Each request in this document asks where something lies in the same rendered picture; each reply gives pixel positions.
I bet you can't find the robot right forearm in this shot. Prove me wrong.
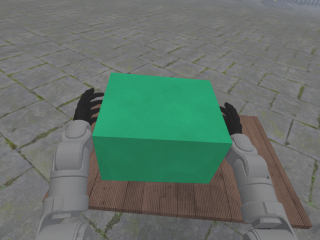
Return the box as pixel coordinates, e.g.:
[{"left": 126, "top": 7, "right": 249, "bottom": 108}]
[{"left": 225, "top": 133, "right": 298, "bottom": 240}]

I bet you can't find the robot right hand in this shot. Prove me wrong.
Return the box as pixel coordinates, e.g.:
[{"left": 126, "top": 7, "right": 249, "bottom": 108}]
[{"left": 219, "top": 102, "right": 243, "bottom": 136}]

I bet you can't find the carton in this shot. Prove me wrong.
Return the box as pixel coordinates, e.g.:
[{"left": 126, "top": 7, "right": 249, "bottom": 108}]
[{"left": 92, "top": 72, "right": 233, "bottom": 184}]

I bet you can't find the robot left upper arm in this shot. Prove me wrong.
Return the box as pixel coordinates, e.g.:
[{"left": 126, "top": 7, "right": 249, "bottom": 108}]
[{"left": 36, "top": 221, "right": 93, "bottom": 240}]

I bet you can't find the robot left hand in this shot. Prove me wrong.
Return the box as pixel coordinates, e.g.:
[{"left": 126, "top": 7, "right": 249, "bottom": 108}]
[{"left": 73, "top": 88, "right": 105, "bottom": 126}]

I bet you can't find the table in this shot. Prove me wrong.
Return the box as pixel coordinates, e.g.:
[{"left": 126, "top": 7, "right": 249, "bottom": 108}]
[{"left": 42, "top": 104, "right": 313, "bottom": 230}]

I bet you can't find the robot left forearm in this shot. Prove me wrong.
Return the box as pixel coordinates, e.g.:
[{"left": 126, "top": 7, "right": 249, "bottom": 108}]
[{"left": 34, "top": 120, "right": 93, "bottom": 240}]

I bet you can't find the robot right upper arm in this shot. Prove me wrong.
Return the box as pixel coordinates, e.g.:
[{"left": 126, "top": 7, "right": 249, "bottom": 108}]
[{"left": 243, "top": 229, "right": 296, "bottom": 240}]

